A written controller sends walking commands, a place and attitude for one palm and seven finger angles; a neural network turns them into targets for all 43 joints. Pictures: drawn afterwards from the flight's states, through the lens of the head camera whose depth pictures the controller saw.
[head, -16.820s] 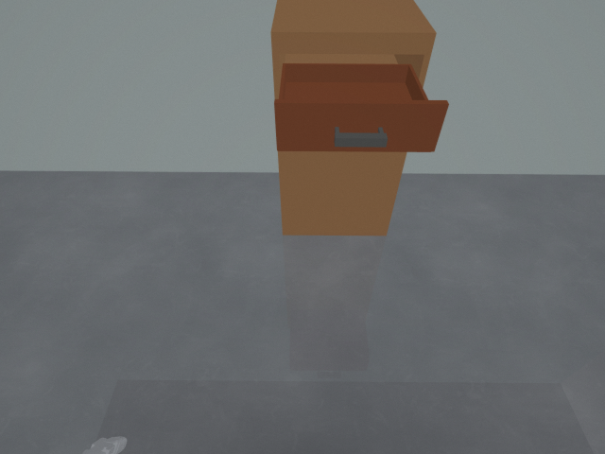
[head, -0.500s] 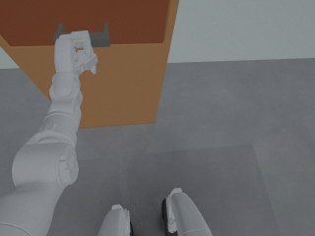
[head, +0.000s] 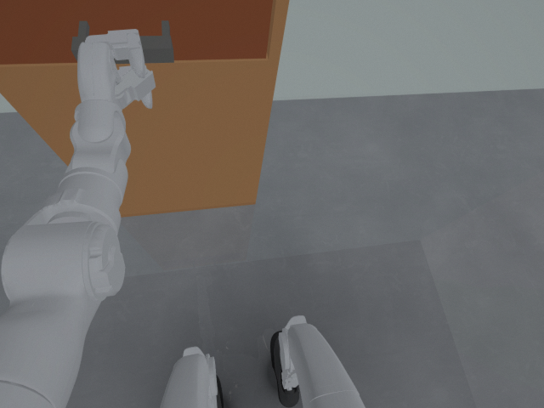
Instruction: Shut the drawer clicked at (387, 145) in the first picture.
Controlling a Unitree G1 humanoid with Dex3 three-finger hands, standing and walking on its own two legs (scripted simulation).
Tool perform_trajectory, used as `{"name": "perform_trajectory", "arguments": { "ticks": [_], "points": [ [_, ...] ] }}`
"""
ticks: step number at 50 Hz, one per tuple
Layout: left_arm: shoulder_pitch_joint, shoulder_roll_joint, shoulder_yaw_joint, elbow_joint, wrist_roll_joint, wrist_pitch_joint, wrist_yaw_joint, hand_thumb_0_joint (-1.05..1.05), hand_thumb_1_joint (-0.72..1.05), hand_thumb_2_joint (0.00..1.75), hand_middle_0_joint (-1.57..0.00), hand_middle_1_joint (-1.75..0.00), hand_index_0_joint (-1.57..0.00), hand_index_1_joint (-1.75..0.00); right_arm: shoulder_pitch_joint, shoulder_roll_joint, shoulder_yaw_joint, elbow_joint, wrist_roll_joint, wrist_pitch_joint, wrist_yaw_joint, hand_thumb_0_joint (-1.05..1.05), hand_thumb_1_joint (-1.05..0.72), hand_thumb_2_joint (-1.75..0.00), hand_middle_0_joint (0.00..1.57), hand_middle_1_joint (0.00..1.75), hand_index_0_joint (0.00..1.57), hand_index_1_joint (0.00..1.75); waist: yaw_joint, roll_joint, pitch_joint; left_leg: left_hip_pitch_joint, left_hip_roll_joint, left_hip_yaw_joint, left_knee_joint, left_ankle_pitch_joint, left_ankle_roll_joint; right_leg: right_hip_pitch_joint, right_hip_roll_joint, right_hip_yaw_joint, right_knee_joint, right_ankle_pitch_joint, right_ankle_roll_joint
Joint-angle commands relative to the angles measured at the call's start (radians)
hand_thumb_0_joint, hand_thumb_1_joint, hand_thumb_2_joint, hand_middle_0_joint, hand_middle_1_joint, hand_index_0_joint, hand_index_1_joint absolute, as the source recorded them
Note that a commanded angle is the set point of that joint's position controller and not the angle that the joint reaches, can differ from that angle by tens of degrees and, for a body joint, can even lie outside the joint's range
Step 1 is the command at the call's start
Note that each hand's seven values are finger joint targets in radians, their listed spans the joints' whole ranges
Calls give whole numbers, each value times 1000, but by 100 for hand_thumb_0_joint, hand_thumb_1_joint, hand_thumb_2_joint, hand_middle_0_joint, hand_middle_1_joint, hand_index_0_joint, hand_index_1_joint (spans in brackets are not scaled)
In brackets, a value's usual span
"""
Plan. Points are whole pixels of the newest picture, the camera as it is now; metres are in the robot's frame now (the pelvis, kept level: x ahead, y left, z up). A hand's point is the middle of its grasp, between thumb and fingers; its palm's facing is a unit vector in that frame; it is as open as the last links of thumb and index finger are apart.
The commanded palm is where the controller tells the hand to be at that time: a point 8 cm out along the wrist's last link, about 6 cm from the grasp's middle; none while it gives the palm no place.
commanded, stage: pull the fist back off the drawer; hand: left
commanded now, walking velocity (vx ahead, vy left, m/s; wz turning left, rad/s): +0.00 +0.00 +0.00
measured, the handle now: (125, 39) +0.64 +0.12 +0.07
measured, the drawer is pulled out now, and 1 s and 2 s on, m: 0.00 0.00 0.00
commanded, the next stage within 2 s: draw the hand back to the body in 0.42 s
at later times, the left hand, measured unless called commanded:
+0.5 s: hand (135, 101) +0.53 +0.11 +0.07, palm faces +0.01 -1.00 -0.03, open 3.2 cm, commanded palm +0.50 +0.15 +0.07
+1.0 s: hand (72, 142) +0.41 +0.14 +0.15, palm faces -0.04 -1.00 -0.05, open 3.2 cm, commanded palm +0.38 +0.20 +0.16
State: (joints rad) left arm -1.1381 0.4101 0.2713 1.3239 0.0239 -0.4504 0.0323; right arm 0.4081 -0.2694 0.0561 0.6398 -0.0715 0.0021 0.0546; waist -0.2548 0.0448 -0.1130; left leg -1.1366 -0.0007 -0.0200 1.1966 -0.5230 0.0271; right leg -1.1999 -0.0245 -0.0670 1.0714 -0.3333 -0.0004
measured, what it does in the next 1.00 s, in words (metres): rises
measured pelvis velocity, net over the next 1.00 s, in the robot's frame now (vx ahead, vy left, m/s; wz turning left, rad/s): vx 0.06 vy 0.00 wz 0.00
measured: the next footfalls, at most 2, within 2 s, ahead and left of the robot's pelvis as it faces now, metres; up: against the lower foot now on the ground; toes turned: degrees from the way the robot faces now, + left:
none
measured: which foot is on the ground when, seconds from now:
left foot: down 0.00-1.00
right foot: down 0.00-1.00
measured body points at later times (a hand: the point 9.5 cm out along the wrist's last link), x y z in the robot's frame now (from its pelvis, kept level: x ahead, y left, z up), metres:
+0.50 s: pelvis +0.05 -0.01 +0.02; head +0.18 +0.00 +0.45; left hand +0.52 +0.16 +0.07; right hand +0.08 -0.26 -0.10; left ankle +0.01 +0.10 -0.64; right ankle +0.09 -0.13 -0.64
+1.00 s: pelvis +0.06 +0.00 +0.07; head +0.11 -0.01 +0.52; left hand +0.41 +0.20 +0.16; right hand +0.19 -0.25 -0.04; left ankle +0.01 +0.10 -0.64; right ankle +0.09 -0.13 -0.64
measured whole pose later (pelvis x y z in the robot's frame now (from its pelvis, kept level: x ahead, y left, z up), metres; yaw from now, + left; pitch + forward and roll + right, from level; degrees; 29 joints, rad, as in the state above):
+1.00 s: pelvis +0.06 +0.00 +0.07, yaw +0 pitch +11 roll -1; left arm -0.19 0.22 0.12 0.35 -0.19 -0.27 -0.14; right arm 0.29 -0.25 0.02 0.53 0.05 0.00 0.01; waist -0.03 0.05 -0.11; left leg -0.53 0.01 0.00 0.81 -0.48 0.02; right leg -0.63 -0.01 -0.04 0.76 -0.33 0.00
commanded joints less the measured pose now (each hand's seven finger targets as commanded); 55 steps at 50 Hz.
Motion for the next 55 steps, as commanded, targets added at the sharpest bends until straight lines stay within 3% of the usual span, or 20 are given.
{"name": "perform_trajectory", "arguments": {
  "ticks": [1, 6, 10, 12, 13, 15, 20, 22, 26, 29, 31, 35, 38, 43, 44, 46, 47, 51, 52, 55],
  "points": [
    [-519, 122, 8, -288, -24, -86, -7, 0, 90, 90, -140, -160, -140, -160, 172, -179, -69, -55, 5, -7, -8, 0, -90, -90, 20, 30, 20, 30, -32, 110, -541, 312, -1, -63, -209, 151, -6, 333, 50, 31, -116, 6, -25],
    [-385, 98, 17, -321, -37, -84, -13, 0, 90, 90, -140, -160, -140, -160, 168, -173, -77, -65, 13, 10, -3, 0, -90, -90, 20, 30, 20, 30, 0, 62, -520, 309, 4, -40, -216, 201, -5, 385, 52, 31, -122, 46, -24],
    [-230, 88, 39, -366, -42, -78, -10, 0, 90, 90, -140, -160, -140, -160, 161, -160, -84, -91, 21, 25, -1, 0, -90, -90, 20, 30, 20, 30, 53, 53, -541, 316, -3, -9, -229, 270, -7, 473, 53, 38, -123, 127, -27],
    [-157, 115, 74, -422, -49, -83, -5, 0, 90, 90, -140, -160, -140, -160, 156, -155, -87, -110, 24, 34, -1, 0, -90, -90, 20, 30, 20, 30, 81, 10, -570, 299, -6, 9, -227, 319, -3, 557, 53, 50, -123, 202, -25],
    [-110, 107, 76, -427, -53, -81, -4, 0, 90, 90, -140, -160, -140, -160, 150, -149, -90, -114, 27, 38, -2, 0, -90, -90, 20, 30, 20, 30, 86, -25, -556, 274, -8, 21, -227, 319, 0, 594, 53, 57, -129, 229, -23],
    [-25, 81, 66, -471, -61, -86, -11, 0, 90, 90, -140, -160, -140, -160, 139, -142, -92, -127, 32, 41, 0, 0, -90, -90, 20, 30, 20, 30, 105, -17, -533, 277, -10, 28, -237, 349, -3, 620, 53, 58, -126, 275, -26],
    [-30, 10, 1, -592, -81, -111, -35, 0, 90, 90, -140, -160, -140, -160, 124, -133, -107, -113, 41, 37, -7, 0, -90, -90, 20, 30, 20, 30, 77, -20, -518, 337, -2, 32, -230, 416, -4, 621, 51, 61, -132, 354, -19],
    [-42, 4, -12, -615, -88, -117, -49, 0, 90, 90, -140, -160, -140, -160, 121, -134, -111, -98, 44, 34, -14, 0, -90, -90, 20, 30, 20, 30, 73, 2, -516, 369, 1, 26, -230, 439, -9, 606, 49, 58, -127, 357, -19],
    [-51, -84, -93, -633, -102, -112, -72, 0, 90, 90, -140, -160, -140, -160, 103, -131, -115, -76, 47, 23, -18, 0, -90, -90, 20, 30, 20, 30, 65, 88, -519, 486, 14, 2, -220, 555, -30, 507, 44, 36, -118, 352, -21],
    [139, -20, -40, -726, -121, -80, -77, 0, 90, 90, -140, -160, -140, -160, 95, -141, -121, -117, 58, 25, -16, 0, -90, -90, 20, 30, 20, 30, 132, 82, -596, 559, 16, 0, -260, 661, -35, 609, 48, 32, -133, 404, -25],
    [233, -27, -47, -815, -136, -44, -82, 0, 90, 90, -140, -160, -140, -160, 76, -128, -118, -145, 70, 29, -15, 0, -90, -90, 20, 30, 20, 30, 156, 71, -610, 572, 14, 11, -288, 709, -31, 695, 45, 38, -161, 473, -24],
    [447, -31, -33, -932, -166, 27, -82, 0, 90, 90, -140, -160, -140, -160, 36, -111, -111, -205, 91, 27, -20, 0, -90, -90, 20, 30, 20, 30, 188, -78, -519, 472, 3, 44, -367, 612, -4, 884, 42, 48, -215, 555, -22],
    [509, -42, -48, -1025, -177, 48, -90, 0, 90, 90, -140, -160, -140, -160, -4, -109, -104, -221, 103, 19, -31, 0, -90, -90, 20, 30, 20, 30, 191, -106, -421, 485, -1, 52, -417, 514, -3, 901, 43, 41, -262, 495, -18],
    [582, -92, -120, -1133, -193, 72, -136, 0, 90, 90, -140, -160, -140, -160, -65, -100, -91, -226, 114, -19, -47, 0, -90, -90, 20, 30, 20, 30, 189, -1, -323, 592, 3, 48, -464, 472, -8, 864, 41, 33, -318, 401, -20],
    [587, -95, -132, -1144, -199, 83, -149, 0, 90, 90, -140, -160, -140, -160, -74, -102, -89, -228, 116, -27, -50, 0, -90, -90, 20, 30, 20, 30, 183, -5, -303, 608, 3, 44, -473, 462, -6, 861, 41, 30, -330, 385, -21],
    [644, -68, -108, -1188, -214, 104, -169, 0, 90, 90, -140, -160, -140, -160, -101, -102, -84, -233, 118, -44, -56, 0, -90, -90, 20, 30, 20, 30, 203, 15, -304, 632, 4, 34, -497, 446, -11, 881, 39, 25, -341, 357, -24],
    [676, -71, -112, -1204, -221, 118, -179, 0, 90, 90, -140, -160, -140, -160, -115, -102, -82, -238, 121, -51, -61, 0, -90, -90, 20, 30, 20, 30, 203, -19, -292, 635, 5, 32, -506, 441, -9, 894, 38, 23, -350, 357, -22],
    [763, -33, -67, -1288, -250, 169, -199, 0, 90, 90, -140, -160, -140, -160, -175, -99, -69, -261, 126, -85, -73, 0, -90, -90, 20, 30, 20, 30, 232, -25, -244, 654, 2, 24, -554, 409, -9, 934, 33, 20, -381, 328, -24],
    [807, 53, -109, -1403, -138, 192, -105, 0, 90, 90, -140, -160, -140, -160, -238, -87, -78, -267, 122, -63, -92, 0, -90, -90, 20, 30, 20, 30, 261, -21, -255, 721, -1, 33, -597, 406, -2, 991, 8, 60, -427, 280, -31],
    [941, -20, -147, -1475, -115, 258, -18, 0, 90, 90, -140, -160, -140, -160, -271, -71, -60, -277, 116, -64, -116, 0, -90, -90, 20, 30, 20, 30, 257, -26, -140, 756, 9, 19, -653, 370, -1, 980, 6, 48, -484, 222, -30]
  ]
}}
